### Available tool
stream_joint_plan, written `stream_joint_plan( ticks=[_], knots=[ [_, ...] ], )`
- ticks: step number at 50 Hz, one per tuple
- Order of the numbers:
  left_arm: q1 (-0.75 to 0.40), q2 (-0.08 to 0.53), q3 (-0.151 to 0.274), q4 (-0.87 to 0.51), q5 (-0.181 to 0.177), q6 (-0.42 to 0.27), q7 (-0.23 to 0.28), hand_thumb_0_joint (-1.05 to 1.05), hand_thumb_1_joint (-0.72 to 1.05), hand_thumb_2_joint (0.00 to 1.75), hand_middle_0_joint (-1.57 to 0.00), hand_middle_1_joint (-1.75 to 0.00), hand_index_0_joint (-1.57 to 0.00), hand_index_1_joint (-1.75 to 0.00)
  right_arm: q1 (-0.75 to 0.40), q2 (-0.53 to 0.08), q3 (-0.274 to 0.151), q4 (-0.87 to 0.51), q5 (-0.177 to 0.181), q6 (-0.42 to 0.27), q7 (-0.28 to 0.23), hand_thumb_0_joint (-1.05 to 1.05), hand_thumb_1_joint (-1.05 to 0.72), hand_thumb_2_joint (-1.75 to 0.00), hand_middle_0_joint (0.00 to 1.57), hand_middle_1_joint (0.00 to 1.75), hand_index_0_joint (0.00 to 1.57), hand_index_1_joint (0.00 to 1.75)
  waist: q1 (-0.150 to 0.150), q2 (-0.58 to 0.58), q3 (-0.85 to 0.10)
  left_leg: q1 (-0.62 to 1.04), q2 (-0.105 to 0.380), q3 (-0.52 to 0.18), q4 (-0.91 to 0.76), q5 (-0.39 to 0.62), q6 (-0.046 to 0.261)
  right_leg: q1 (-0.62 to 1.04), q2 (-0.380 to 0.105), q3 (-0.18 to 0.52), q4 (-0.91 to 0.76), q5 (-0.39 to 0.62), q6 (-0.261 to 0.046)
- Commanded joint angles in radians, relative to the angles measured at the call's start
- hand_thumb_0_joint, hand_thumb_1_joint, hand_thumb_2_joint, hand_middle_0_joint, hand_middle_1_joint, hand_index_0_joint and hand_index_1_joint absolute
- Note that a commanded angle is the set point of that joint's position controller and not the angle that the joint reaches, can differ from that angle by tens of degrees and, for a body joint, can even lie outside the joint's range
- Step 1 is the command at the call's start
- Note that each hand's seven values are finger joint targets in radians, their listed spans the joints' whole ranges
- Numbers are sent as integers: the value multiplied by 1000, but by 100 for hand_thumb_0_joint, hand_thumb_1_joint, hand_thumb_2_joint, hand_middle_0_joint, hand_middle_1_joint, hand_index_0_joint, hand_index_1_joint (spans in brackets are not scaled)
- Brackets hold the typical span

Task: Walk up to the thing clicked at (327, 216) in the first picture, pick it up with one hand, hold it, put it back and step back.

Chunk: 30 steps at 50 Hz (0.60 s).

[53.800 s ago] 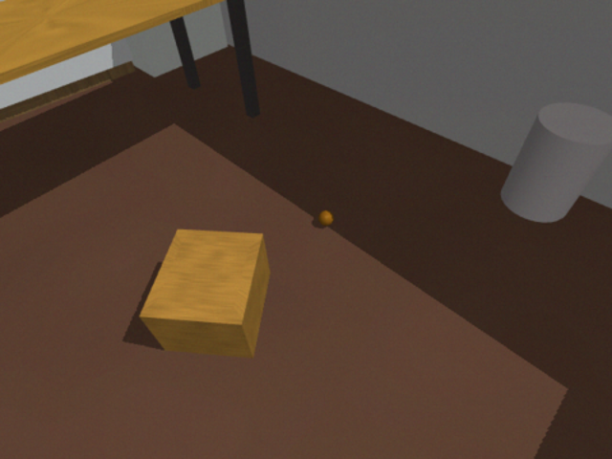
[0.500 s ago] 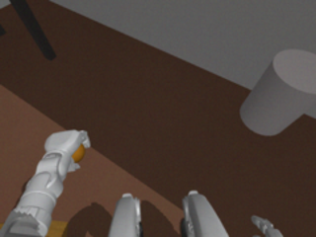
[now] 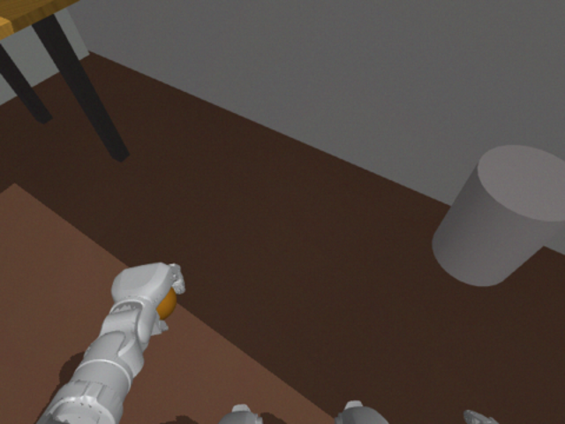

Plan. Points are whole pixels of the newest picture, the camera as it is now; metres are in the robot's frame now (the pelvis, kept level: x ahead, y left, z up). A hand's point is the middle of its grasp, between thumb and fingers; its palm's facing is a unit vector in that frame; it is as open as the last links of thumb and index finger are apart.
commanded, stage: lift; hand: left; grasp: from above
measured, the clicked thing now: (155, 301) +0.35 +0.23 -0.10
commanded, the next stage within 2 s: hold in 0.12 s
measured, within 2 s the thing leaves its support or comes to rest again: neither
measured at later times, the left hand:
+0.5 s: hand (146, 287) +0.35 +0.23 -0.03, palm faces -0.45 -0.07 -0.89, open 8.4 cm
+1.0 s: hand (139, 292) +0.33 +0.22 -0.01, palm faces -0.46 -0.06 -0.89, open 8.4 cm
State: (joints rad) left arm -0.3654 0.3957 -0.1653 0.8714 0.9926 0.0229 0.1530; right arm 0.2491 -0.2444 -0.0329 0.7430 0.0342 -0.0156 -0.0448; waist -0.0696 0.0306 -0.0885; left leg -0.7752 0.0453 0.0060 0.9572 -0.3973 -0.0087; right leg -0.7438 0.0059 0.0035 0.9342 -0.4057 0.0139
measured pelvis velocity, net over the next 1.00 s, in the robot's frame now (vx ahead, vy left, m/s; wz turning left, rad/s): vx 0.03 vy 0.00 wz -0.01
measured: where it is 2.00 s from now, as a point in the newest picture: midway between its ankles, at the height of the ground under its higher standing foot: outside the picture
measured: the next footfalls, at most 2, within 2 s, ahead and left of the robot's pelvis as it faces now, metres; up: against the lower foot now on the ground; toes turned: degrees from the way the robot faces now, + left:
none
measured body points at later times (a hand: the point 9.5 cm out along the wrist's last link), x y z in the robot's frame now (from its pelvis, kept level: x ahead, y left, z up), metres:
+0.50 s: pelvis +0.04 +0.00 +0.04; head +0.07 +0.00 +0.49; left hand +0.37 +0.23 +0.02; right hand +0.14 -0.27 -0.08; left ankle +0.04 +0.12 -0.68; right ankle +0.03 -0.13 -0.68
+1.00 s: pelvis +0.03 +0.00 +0.05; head +0.05 -0.01 +0.50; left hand +0.35 +0.22 +0.04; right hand +0.15 -0.26 -0.07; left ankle +0.04 +0.12 -0.68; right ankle +0.03 -0.13 -0.68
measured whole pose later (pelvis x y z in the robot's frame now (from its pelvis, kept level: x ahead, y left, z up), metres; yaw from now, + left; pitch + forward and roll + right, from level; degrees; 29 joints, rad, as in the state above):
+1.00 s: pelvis +0.03 +0.00 +0.05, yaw +0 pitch +4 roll +0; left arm -0.26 0.39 -0.21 0.72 1.00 0.01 0.02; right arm 0.22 -0.26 -0.05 0.70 0.05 0.06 -0.04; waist -0.02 0.04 -0.03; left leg -0.36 0.03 0.04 0.58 -0.28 -0.01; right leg -0.35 -0.01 0.03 0.57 -0.29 0.02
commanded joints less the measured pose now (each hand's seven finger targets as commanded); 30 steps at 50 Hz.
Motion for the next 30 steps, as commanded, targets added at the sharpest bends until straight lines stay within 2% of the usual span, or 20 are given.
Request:
stream_joint_plan(
  ticks=[1, 6, 7, 8, 11, 12, 14, 15, 17, 20, 21, 22, 24, 25, 28, 29, 30],
  knots=[
    [-289, 217, 73, -199, -8, 4, 36, 0, 54, 67, -85, -80, -90, -75, 15, -143, -54, -102, -2, -30, -10, 0, -90, -90, 20, 30, 20, 30, 19, 22, -318, 284, -52, -4, -183, 179, 14, 200, 30, 12, -210, 190, -15],
    [-311, 213, 76, -240, -6, 4, 43, 0, 55, 66, -84, -82, -90, -76, 25, -148, -58, -99, -2, -23, -12, 0, -90, -90, 20, 30, 20, 30, 12, 32, -340, 380, -49, -2, -221, 271, 9, 242, 29, 7, -240, 269, -16],
    [-297, 223, 78, -241, 3, 6, 45, 0, 56, 68, -86, -82, -91, -77, 23, -149, -60, -97, 0, -21, -12, 0, -90, -90, 20, 30, 20, 30, 21, 27, -328, 384, -48, -2, -232, 284, 10, 252, 30, 6, -250, 282, -16],
    [-293, 200, 66, -242, -1, 7, 45, 0, 55, 69, -85, -83, -90, -77, 22, -146, -58, -99, 0, -19, -12, 0, -90, -90, 20, 30, 20, 30, 14, 24, -323, 396, -51, 3, -236, 287, 10, 262, 29, 9, -260, 290, -14],
    [-303, 195, 56, -238, 2, 11, 38, 0, 56, 67, -85, -83, -91, -77, 26, -151, -62, -92, 0, -15, -11, 0, -90, -90, 20, 30, 20, 30, 7, 26, -306, 423, -49, 5, -259, 318, 10, 277, 29, 6, -276, 315, -15],
    [-299, 209, 67, -241, 6, 13, 38, 0, 56, 68, -83, -84, -90, -77, 24, -155, -67, -96, 1, -13, -10, 0, -90, -89, 20, 30, 20, 30, 19, 27, -315, 440, -51, 10, -267, 328, 10, 288, 28, 6, -287, 323, -15],
    [-285, 206, 63, -234, 8, 12, 31, 0, 55, 67, -83, -84, -89, -77, 15, -151, -66, -100, 1, -10, -9, 0, -90, -89, 20, 30, 20, 30, 23, 22, -295, 442, -54, 7, -285, 328, 7, 313, 29, 5, -301, 319, -15],
    [-271, 190, 47, -224, 11, 13, 23, 0, 57, 67, -84, -83, -91, -76, 9, -149, -63, -98, 2, -9, -9, 0, -90, -89, 20, 30, 20, 30, 23, 14, -271, 434, -56, 10, -291, 326, 10, 314, 29, 8, -312, 326, -14],
    [-293, 205, 49, -243, 11, 6, 7, 0, 57, 66, -86, -81, -92, -75, 6, -156, -67, -104, 5, -6, -7, 0, -90, -90, 20, 30, 20, 30, 19, 11, -282, 464, -56, 12, -305, 343, 9, 333, 29, 6, -321, 336, -13],
    [-270, 210, 58, -262, 11, 3, -9, 0, 55, 71, -85, -83, -90, -78, -4, -152, -69, -112, 5, 0, -5, 0, -90, -90, 20, 30, 20, 30, 42, 26, -281, 492, -55, 12, -322, 379, 7, 354, 31, 5, -333, 358, -16],
    [-258, 190, 47, -247, 14, 4, -12, 0, 57, 69, -85, -83, -91, -77, -2, -149, -66, -114, 7, 0, -4, 0, -90, -89, 20, 30, 20, 30, 28, 11, -265, 485, -56, 12, -328, 376, 7, 357, 32, 7, -334, 358, -17],
    [-245, 188, 45, -240, 15, 6, -16, 0, 57, 69, -86, -82, -92, -76, -5, -150, -66, -118, 6, 2, -2, 0, -90, -89, 20, 30, 20, 30, 35, 4, -249, 482, -57, 14, -332, 380, 9, 367, 30, 7, -342, 364, -17],
    [-265, 220, 67, -274, 12, 3, -24, 0, 57, 70, -85, -83, -91, -77, -12, -154, -70, -122, 8, 7, -3, 0, -90, -89, 20, 30, 20, 30, 41, 15, -274, 505, -56, 16, -340, 401, 8, 388, 31, 9, -348, 382, -16],
    [-261, 205, 52, -271, 14, 1, -34, 0, 55, 70, -83, -84, -90, -78, -10, -151, -68, -125, 9, 8, -1, 0, -90, -89, 20, 30, 20, 30, 35, 17, -262, 499, -56, 17, -343, 403, 8, 391, 31, 8, -347, 382, -17],
    [-251, 217, 64, -287, 17, -1, -45, 0, 59, 71, -87, -83, -93, -77, -15, -156, -70, -133, 10, 13, -1, 0, -90, -90, 20, 30, 20, 30, 42, 10, -269, 531, -56, 22, -350, 442, 13, 404, 31, 9, -357, 417, -16],
    [-245, 189, 41, -279, 17, 1, -50, 0, 59, 71, -87, -83, -92, -77, -16, -153, -69, -134, 9, 14, 1, 0, -90, -90, 20, 30, 20, 30, 35, 3, -266, 536, -54, 20, -352, 452, 14, 405, 31, 6, -358, 424, -16],
    [-274, 201, 47, -323, 13, -2, -51, 0, 59, 72, -87, -84, -93, -78, -16, -156, -70, -139, 8, 16, 1, 0, -89, -89, 20, 30, 20, 30, 41, 19, -276, 543, -53, 18, -357, 461, 12, 421, 32, 6, -363, 432, -16]
  ],
)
